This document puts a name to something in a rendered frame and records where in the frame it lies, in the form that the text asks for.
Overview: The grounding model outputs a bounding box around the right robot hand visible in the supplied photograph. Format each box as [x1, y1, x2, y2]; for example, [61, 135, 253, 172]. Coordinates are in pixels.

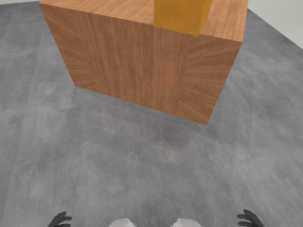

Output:
[237, 209, 264, 227]

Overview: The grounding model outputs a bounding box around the left robot hand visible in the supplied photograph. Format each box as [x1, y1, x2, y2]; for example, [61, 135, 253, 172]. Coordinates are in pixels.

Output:
[47, 211, 72, 227]

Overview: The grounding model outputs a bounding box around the pedestal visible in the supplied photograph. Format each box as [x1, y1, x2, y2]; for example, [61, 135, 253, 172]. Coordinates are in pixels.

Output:
[38, 0, 249, 125]

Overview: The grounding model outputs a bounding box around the carton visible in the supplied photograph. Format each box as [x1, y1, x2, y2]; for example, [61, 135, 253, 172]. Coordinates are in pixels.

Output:
[153, 0, 212, 36]

